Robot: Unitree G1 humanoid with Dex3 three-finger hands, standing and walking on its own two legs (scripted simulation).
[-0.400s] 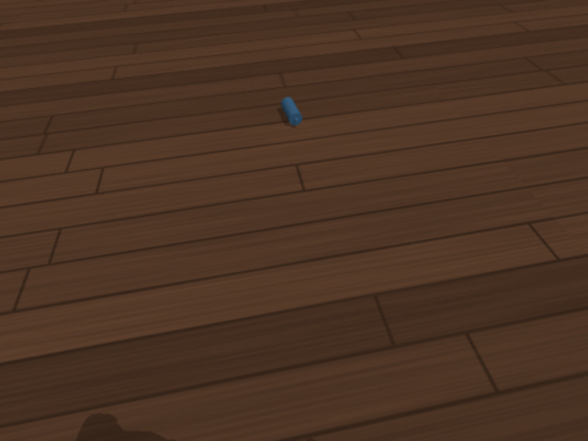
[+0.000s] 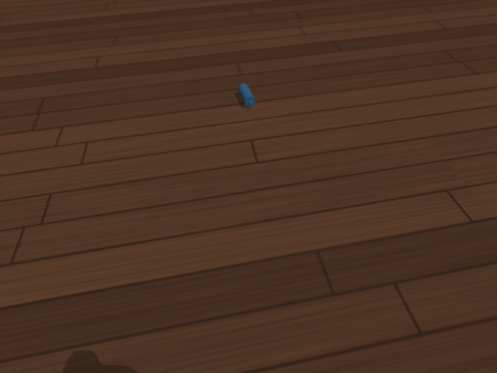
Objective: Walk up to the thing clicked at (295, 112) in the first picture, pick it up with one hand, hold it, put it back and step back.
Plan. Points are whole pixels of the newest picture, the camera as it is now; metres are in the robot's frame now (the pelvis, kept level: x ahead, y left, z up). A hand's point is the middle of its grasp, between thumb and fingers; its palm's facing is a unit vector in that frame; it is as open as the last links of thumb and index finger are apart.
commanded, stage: stand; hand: left
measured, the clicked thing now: (247, 96) +2.03 +0.06 -0.74
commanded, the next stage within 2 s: walk up in 0.72 s
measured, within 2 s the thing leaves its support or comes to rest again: neither
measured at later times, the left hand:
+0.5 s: hand out of the picture +0.07 +0.25 -0.16, palm faces -0.02 -0.94 -0.34, open 7.4 cm
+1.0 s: hand (109, 364) +0.17 +0.28 -0.12, palm faces -0.20 -0.84 -0.50, open 7.4 cm
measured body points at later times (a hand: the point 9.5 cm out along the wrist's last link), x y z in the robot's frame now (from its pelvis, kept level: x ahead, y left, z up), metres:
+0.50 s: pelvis +0.00 +0.00 +0.00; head +0.01 +0.01 +0.45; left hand +0.07 +0.30 -0.13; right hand +0.08 -0.29 -0.13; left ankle +0.00 +0.12 -0.75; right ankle +0.00 -0.12 -0.75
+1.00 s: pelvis +0.06 -0.02 -0.02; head +0.04 -0.07 +0.43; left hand +0.18 +0.32 -0.09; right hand +0.08 -0.37 -0.15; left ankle +0.00 +0.12 -0.75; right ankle +0.08 -0.16 -0.74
